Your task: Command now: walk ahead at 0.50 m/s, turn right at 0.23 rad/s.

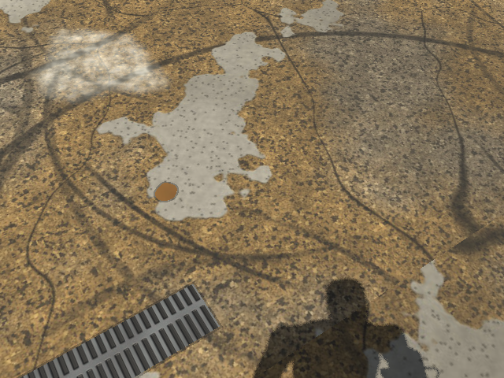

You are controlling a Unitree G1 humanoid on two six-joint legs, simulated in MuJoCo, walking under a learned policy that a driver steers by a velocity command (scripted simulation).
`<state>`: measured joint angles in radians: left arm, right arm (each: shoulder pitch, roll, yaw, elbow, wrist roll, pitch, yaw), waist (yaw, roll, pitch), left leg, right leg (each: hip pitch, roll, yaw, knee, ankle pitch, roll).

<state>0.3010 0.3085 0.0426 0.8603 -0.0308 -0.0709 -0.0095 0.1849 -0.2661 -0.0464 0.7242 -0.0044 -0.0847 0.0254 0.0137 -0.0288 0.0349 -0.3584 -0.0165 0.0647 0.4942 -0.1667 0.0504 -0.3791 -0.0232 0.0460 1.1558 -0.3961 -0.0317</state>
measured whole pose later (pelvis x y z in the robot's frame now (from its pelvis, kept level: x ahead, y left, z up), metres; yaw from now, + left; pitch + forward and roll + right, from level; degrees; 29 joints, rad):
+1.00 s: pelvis +0.56 -0.12 -0.01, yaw -33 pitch +2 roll +1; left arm 0.35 0.30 0.07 0.73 -0.03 -0.02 0.02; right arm 0.12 -0.27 -0.05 0.70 -0.01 -0.11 0.02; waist 0.03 -0.03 0.01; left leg -0.38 -0.03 0.01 0.53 -0.18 0.02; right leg -0.35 0.06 0.13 1.16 -0.45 -0.02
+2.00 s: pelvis +0.83 -0.37 +0.00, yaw -33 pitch +2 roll -2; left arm 0.10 0.30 0.08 0.79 0.01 0.01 0.03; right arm 0.15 -0.30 -0.08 0.71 -0.01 0.02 0.01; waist -0.01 -0.02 0.07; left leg -0.37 0.00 0.03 0.59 -0.26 0.06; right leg -0.37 -0.04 -0.10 0.93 -0.54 0.04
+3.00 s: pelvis +0.84 -0.37 +0.01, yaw +3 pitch +2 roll -2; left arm 0.10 0.34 0.09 0.75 0.00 0.02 0.03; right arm 0.19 -0.31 -0.07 0.61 0.00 0.02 -0.01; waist 0.00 -0.03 0.07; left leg -0.28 -0.04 -0.07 0.46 -0.21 0.05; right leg -0.52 -0.01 0.03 1.09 -0.40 0.07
